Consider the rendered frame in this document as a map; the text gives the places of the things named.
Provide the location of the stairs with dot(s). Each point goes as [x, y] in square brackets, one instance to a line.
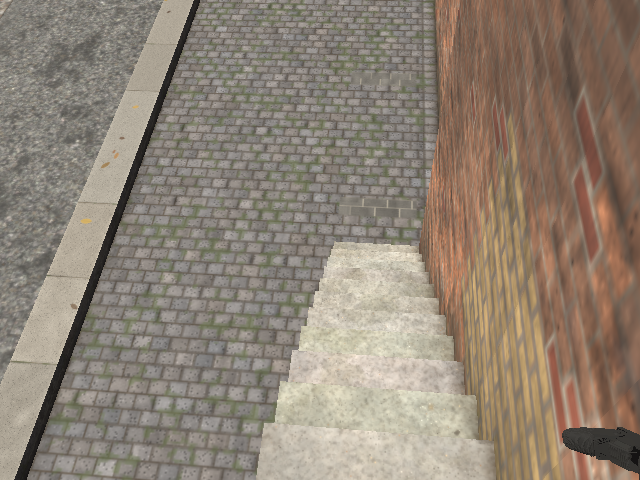
[373, 391]

